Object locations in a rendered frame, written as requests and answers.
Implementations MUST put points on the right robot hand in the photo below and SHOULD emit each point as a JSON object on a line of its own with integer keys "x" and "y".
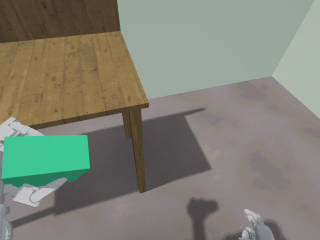
{"x": 262, "y": 232}

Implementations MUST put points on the robot left forearm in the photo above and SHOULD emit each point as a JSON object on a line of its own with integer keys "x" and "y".
{"x": 6, "y": 228}

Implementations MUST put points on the table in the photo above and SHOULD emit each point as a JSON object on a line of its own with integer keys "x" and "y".
{"x": 65, "y": 61}

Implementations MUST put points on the sponge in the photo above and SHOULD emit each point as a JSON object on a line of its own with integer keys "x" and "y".
{"x": 39, "y": 160}

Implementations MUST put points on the left robot hand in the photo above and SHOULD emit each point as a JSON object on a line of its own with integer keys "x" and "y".
{"x": 27, "y": 194}

